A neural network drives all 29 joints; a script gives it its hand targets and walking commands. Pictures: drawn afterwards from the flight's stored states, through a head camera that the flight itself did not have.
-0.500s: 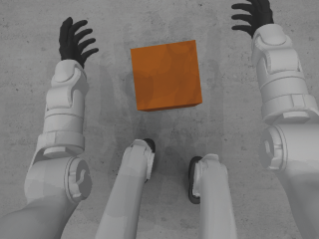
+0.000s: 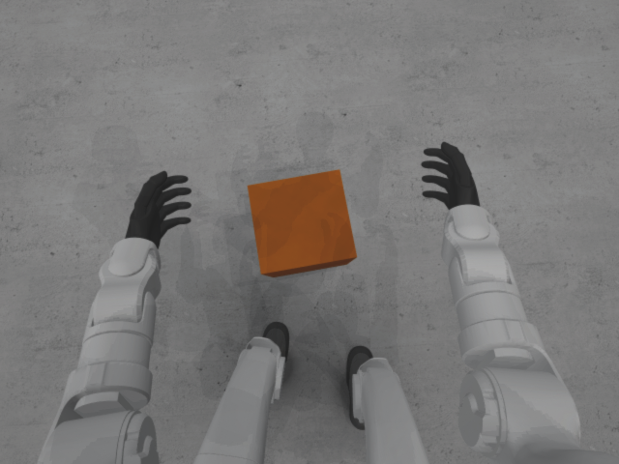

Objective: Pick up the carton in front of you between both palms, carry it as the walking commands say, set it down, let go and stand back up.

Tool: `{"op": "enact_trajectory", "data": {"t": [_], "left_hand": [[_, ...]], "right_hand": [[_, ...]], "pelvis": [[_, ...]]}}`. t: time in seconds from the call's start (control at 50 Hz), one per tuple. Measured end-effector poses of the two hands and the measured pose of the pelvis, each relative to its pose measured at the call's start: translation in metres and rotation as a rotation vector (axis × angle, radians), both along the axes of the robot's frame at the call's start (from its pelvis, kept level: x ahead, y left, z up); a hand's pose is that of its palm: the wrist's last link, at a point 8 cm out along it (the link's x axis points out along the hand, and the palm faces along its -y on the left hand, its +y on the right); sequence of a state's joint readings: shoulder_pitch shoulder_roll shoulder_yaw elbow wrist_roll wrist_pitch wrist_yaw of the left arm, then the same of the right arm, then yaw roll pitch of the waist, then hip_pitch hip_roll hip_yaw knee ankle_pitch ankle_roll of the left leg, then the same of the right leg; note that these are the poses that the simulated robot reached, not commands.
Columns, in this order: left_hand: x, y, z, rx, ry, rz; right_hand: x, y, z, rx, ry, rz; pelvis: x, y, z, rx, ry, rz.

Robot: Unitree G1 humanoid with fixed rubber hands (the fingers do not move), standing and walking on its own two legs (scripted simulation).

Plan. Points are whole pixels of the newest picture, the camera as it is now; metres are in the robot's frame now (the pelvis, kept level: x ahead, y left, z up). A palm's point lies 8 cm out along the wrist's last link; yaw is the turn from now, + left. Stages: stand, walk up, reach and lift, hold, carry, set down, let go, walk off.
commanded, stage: let go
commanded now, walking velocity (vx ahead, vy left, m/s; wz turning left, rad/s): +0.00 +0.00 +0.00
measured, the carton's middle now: (302, 229) +0.45 +0.08 -0.56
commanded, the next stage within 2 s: stand in 1.12 s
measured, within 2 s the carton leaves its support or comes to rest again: neither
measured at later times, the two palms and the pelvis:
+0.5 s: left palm (73, 359) +0.22 +0.24 +0.01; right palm (554, 322) +0.31 -0.20 -0.01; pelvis +0.07 +0.00 +0.08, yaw +2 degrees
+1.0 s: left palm (76, 359) +0.23 +0.23 +0.03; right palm (617, 411) +0.24 -0.24 +0.02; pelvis +0.07 -0.01 +0.09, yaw +3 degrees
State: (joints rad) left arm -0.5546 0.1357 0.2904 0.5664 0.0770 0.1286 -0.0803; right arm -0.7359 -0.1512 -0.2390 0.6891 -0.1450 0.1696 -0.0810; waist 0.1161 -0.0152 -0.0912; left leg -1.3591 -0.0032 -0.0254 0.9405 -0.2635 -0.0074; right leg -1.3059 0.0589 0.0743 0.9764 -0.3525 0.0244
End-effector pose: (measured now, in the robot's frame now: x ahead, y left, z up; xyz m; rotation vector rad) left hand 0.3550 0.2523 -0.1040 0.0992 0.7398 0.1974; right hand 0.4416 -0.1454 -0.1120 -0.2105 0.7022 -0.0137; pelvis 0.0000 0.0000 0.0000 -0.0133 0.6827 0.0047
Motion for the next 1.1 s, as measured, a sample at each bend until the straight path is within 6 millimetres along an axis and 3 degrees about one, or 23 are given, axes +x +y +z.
{"op": "enact_trajectory", "data": {"t": [0.1, 0.24, 0.5, 0.6, 0.78, 0.88, 1.1], "left_hand": [[-0.028, 0.009, 0.031, 0.015, 0.041, -0.070], [-0.066, 0.014, 0.067, 0.011, 0.054, -0.083], [-0.134, -0.011, 0.119, 0.008, 0.067, -0.055], [-0.138, -0.020, 0.125, 0.006, 0.063, -0.067], [-0.127, -0.034, 0.127, 0.006, 0.047, -0.103], [-0.127, -0.035, 0.128, 0.015, 0.059, -0.107], [-0.136, -0.012, 0.133, 0.064, 0.079, -0.067]], "right_hand": [[-0.039, -0.009, 0.027, -0.006, 0.009, -0.039], [-0.069, -0.018, 0.060, 0.000, 0.014, -0.023], [-0.136, -0.056, 0.104, -0.002, 0.046, -0.003], [-0.161, -0.076, 0.120, -0.006, 0.053, -0.009], [-0.198, -0.102, 0.137, -0.003, 0.077, -0.037], [-0.203, -0.102, 0.138, 0.005, 0.079, -0.040], [-0.205, -0.081, 0.134, 0.000, 0.065, -0.041]], "pelvis": [[0.013, 0.007, 0.024, -0.002, -0.106, 0.002], [0.035, 0.013, 0.048, 0.003, -0.235, 0.013], [0.067, 0.002, 0.082, 0.026, -0.486, 0.034], [0.073, -0.008, 0.088, 0.036, -0.575, 0.039], [0.076, -0.020, 0.091, 0.042, -0.693, 0.036], [0.073, -0.020, 0.090, 0.042, -0.731, 0.034], [0.066, -0.005, 0.087, 0.038, -0.757, 0.042]]}}
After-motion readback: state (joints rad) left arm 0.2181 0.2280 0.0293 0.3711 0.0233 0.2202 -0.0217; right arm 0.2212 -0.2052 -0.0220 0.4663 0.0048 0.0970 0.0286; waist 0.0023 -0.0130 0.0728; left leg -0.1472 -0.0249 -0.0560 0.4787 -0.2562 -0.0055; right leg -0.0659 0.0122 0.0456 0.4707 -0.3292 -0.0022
